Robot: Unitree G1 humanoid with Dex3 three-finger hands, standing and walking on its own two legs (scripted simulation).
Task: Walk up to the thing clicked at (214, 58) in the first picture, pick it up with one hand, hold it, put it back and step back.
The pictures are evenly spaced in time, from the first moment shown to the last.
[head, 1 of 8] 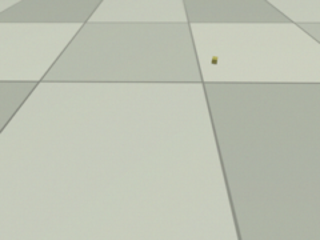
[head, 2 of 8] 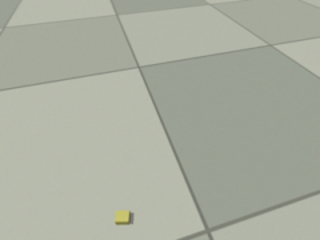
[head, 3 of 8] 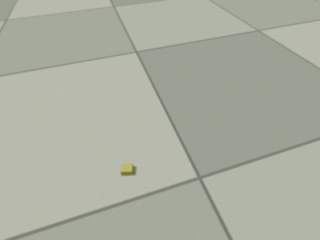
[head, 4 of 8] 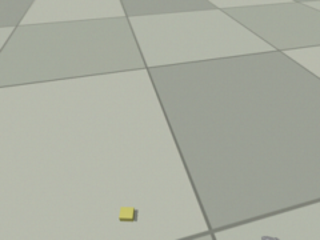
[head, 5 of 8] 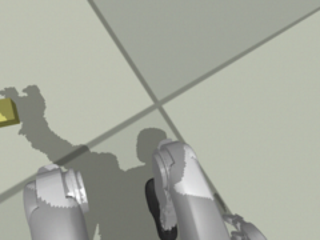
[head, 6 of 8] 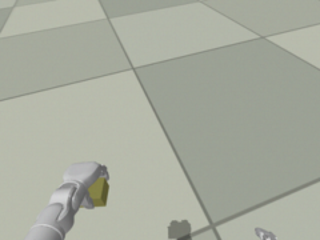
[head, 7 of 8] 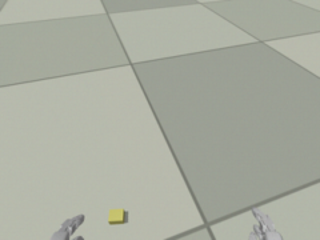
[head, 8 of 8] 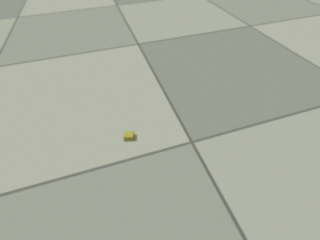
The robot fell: no
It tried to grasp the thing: yes
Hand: left
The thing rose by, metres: 0.68
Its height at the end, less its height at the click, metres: +0.00
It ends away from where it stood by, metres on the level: 0.01
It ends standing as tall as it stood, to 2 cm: yes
